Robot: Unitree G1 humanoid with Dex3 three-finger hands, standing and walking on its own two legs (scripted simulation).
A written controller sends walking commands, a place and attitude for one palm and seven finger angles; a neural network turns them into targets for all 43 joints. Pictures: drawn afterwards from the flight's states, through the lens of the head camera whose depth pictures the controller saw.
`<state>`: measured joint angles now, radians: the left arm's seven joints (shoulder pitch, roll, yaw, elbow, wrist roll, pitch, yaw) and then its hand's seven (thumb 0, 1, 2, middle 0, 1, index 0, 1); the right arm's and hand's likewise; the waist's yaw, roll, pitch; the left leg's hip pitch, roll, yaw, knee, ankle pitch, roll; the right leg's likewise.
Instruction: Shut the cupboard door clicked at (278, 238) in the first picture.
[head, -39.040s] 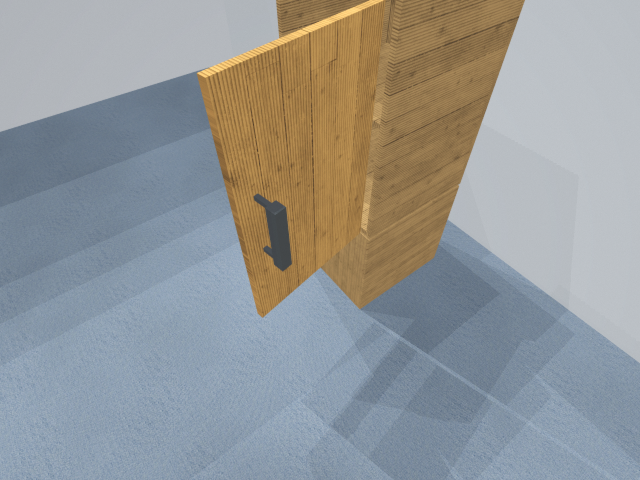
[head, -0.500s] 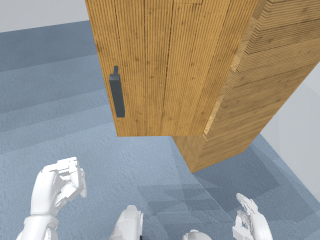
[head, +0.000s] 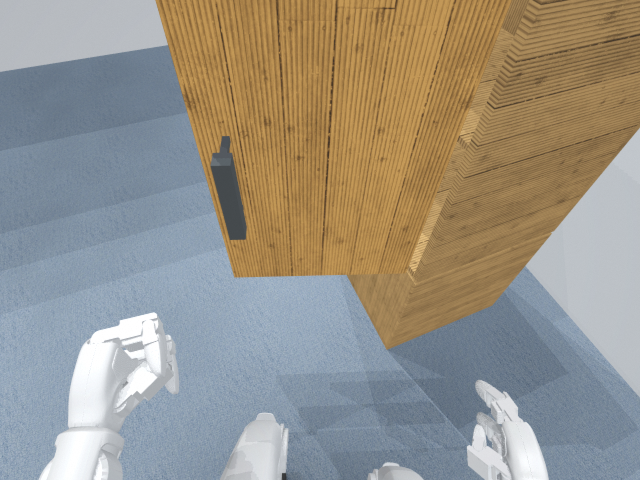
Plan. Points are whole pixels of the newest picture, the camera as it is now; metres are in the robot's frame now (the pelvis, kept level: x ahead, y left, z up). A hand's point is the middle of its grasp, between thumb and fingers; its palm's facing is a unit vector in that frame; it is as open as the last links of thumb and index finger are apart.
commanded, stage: bring the fist close to the handle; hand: left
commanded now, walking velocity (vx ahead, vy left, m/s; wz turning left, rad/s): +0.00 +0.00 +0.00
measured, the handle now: (232, 190) +0.50 +0.17 +0.05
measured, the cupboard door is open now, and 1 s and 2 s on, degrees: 70 70 64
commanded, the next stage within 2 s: push the door shut along its arc in 1.32 s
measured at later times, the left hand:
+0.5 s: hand (219, 300) +0.31 +0.15 +0.06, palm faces +0.07 -1.00 -0.03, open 3.1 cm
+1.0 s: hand (251, 242) +0.39 +0.13 +0.06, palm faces +0.09 -1.00 -0.01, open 3.1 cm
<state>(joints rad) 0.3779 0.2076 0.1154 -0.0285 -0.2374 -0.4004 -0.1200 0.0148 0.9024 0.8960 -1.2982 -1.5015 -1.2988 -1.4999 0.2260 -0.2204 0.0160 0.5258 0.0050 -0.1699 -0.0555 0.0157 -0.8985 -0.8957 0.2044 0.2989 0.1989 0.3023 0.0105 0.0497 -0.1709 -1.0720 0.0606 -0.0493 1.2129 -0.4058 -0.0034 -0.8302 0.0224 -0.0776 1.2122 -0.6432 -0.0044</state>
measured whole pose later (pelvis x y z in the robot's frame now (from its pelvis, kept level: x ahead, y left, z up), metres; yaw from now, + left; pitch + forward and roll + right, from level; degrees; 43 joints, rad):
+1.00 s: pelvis +0.00 -0.01 +0.01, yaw -1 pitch +17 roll -2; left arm -0.35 0.16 0.13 0.63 -0.12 -0.44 0.05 0.01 0.90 0.90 -1.30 -1.50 -1.30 -1.50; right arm 0.26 -0.24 -0.01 0.64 -0.02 -0.05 -0.01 0.01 -0.90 -0.90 0.20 0.30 0.20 0.30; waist -0.05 0.04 -0.17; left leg -1.06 0.07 -0.01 1.14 -0.38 -0.01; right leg -0.86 0.02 -0.04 1.18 -0.62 -0.01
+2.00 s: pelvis +0.00 +0.00 +0.00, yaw -2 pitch +20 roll -3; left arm -0.72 0.31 0.23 1.04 -0.12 -0.49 -0.13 0.01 0.90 0.90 -1.35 -1.50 -1.30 -1.50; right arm 0.32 -0.25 -0.01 0.69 0.00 -0.02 -0.01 0.01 -0.90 -0.90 0.20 0.30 0.20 0.30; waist -0.08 0.05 -0.16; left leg -1.18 0.07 -0.02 1.20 -0.38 -0.01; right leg -0.97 0.03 -0.05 1.23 -0.62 -0.01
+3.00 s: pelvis -0.01 +0.01 -0.05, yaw -6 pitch +29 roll -6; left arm -1.21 0.58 0.34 1.27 0.00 -0.29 -0.32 0.00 0.87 0.90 -1.30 -1.50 -1.30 -1.50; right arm 0.41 -0.26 0.03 0.67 -0.02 -0.04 0.03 0.01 -0.90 -0.90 0.20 0.30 0.20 0.30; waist -0.25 0.09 -0.15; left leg -1.47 0.12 -0.03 1.37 -0.42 0.01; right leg -1.25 0.07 -0.04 1.38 -0.64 0.00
